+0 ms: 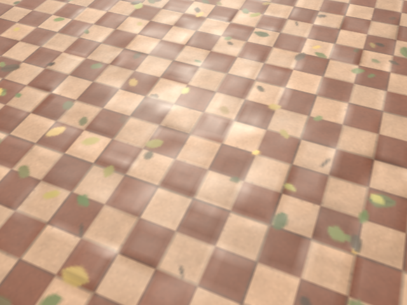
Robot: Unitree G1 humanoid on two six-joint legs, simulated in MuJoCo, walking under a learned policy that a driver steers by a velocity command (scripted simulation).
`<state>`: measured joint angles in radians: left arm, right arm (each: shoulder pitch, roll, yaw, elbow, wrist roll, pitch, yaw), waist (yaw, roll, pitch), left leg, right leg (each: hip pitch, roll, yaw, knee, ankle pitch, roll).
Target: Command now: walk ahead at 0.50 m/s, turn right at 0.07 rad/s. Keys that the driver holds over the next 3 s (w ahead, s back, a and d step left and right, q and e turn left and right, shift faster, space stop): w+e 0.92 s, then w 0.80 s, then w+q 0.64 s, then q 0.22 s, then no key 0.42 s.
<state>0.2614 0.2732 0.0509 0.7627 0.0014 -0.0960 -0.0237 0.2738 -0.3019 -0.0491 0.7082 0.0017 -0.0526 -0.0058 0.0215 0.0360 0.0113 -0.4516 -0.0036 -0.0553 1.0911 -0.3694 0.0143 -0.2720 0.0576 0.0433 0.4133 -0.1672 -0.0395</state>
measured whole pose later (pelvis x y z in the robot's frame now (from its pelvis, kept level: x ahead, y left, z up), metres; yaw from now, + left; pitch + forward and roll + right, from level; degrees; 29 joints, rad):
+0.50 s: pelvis +0.25 +0.03 +0.00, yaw -15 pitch +1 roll +2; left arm 0.25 0.33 0.08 0.73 -0.02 -0.03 0.00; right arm 0.29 -0.27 -0.06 0.76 -0.01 -0.09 0.01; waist -0.03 -0.05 0.02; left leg -0.13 -0.02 0.09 0.32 -0.21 0.02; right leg -0.61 -0.07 0.06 1.05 -0.25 0.01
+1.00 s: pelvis +0.48 -0.12 +0.00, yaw -32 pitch +1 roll +0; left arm 0.30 0.28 0.06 0.69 0.00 -0.04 -0.02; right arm 0.14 -0.32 -0.05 0.71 -0.01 -0.09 0.00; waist 0.03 0.03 0.06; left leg -0.63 0.11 -0.07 0.99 -0.22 -0.05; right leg -0.22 0.11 0.06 0.37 -0.16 -0.10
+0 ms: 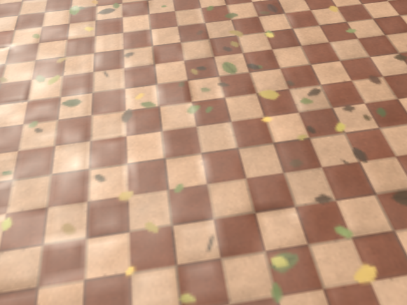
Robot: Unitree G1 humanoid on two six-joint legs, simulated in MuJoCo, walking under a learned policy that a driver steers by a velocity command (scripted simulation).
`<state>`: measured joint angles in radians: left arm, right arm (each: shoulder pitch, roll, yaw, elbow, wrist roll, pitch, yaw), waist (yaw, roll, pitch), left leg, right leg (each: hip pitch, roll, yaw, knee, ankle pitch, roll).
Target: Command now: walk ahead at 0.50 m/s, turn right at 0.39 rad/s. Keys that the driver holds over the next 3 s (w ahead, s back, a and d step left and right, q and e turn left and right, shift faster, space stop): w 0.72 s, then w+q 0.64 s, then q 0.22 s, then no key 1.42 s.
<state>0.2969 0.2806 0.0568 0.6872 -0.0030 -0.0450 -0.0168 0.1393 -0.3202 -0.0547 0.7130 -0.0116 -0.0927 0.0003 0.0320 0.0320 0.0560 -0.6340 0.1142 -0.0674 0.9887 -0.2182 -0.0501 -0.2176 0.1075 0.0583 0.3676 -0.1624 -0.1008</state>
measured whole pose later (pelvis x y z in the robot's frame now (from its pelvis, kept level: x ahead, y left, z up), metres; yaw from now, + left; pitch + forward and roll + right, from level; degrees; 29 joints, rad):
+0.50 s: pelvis +0.29 +0.07 +0.00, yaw -4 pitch +1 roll +1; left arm 0.24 0.30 0.05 0.73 -0.01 -0.05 0.00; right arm 0.31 -0.26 -0.04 0.80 0.00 -0.09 0.03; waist -0.03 -0.04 0.02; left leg -0.18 -0.06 0.03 0.33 -0.17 0.07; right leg -0.58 -0.08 0.04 1.02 -0.26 -0.01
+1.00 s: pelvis +0.57 -0.01 +0.00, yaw +2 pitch +1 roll -1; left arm 0.24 0.26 0.06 0.79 0.01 -0.10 -0.02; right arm 0.27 -0.32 -0.06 0.81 0.03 -0.04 0.00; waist 0.01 0.05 0.03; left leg -0.55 0.09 -0.06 1.11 -0.29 0.00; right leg -0.20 0.03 -0.12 0.36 -0.17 -0.05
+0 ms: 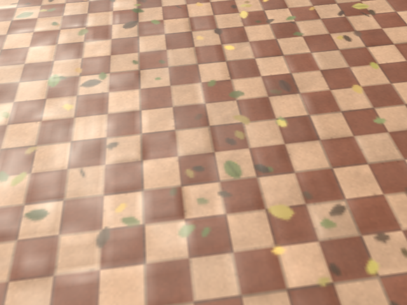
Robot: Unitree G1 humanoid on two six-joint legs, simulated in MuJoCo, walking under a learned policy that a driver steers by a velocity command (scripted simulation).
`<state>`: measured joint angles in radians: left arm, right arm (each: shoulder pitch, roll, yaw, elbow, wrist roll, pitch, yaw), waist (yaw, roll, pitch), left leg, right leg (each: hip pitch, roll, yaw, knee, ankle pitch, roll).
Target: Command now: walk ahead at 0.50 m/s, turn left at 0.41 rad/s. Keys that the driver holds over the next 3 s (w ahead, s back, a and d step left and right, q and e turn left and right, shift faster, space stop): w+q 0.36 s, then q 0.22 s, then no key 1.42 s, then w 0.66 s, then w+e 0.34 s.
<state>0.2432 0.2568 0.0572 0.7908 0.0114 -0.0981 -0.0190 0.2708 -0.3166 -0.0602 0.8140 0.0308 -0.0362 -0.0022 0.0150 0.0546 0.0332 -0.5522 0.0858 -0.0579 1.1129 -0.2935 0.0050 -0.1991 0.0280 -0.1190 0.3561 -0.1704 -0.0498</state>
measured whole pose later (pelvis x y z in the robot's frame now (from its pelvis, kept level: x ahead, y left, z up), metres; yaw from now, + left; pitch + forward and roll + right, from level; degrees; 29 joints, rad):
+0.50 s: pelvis +0.26 +0.08 -0.01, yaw +17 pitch +1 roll -1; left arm 0.13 0.31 0.06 0.77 0.00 -0.10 0.01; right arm 0.24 -0.29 -0.07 0.70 0.00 -0.03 0.03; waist -0.02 -0.02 0.09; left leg -0.32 -0.09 -0.02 0.46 -0.15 0.10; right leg -0.52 -0.07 0.05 1.15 -0.39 0.03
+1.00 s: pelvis +0.42 +0.09 -0.01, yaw +27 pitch +1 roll +0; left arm 0.11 0.23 0.02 0.80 0.02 -0.02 -0.01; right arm 0.18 -0.28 -0.05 0.75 0.00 0.05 -0.03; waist 0.01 0.02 0.05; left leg -0.32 0.00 -0.09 0.75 -0.46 -0.07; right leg -0.36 0.02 0.01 0.47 -0.13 -0.02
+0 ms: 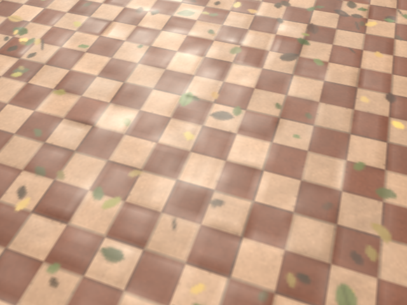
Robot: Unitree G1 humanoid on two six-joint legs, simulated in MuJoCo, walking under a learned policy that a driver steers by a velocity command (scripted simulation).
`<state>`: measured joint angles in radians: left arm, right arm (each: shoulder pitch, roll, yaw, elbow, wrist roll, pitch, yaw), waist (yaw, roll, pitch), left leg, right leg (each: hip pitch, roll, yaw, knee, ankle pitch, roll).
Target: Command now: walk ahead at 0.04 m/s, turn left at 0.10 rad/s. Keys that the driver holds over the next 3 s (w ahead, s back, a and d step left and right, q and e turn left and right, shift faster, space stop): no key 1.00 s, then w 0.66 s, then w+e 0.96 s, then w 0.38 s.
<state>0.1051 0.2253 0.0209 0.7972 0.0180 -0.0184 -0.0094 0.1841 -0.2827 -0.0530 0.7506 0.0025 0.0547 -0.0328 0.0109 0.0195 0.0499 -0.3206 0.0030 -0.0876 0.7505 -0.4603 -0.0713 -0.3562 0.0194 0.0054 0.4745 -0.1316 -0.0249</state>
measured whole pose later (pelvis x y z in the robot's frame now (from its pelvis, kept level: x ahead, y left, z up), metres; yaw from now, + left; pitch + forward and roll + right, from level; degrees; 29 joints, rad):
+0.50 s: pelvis +0.04 +0.03 +0.00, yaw -1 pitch -2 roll +0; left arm 0.12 0.25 0.04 0.99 0.00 0.01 0.02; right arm 0.24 -0.22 -0.03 0.92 -0.01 -0.01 -0.03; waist 0.01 0.00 0.04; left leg -0.14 -0.01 -0.05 0.52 -0.35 0.00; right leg -0.26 -0.01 0.03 0.51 -0.22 0.03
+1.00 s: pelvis +0.04 +0.03 +0.00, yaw -1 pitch -2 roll +0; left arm 0.15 0.23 0.04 1.11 0.00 0.02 0.04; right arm 0.28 -0.21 -0.01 1.05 -0.01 -0.01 -0.03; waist 0.01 -0.01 0.04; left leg -0.12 -0.02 -0.03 0.47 -0.33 0.01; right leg -0.25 -0.02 0.05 0.48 -0.20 0.04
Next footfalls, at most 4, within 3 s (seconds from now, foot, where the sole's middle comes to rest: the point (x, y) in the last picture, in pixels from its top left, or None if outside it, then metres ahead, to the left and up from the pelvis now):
0.06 left None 0.04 0.15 -0.77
1.72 left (178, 296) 0.49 0.13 -0.77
2.28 right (261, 223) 0.75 -0.15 -0.77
2.76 left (241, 148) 1.10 -0.09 -0.77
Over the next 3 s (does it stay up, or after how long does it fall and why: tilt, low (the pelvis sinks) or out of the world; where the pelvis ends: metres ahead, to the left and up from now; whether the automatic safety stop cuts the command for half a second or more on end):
stays up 1.01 -0.15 0.01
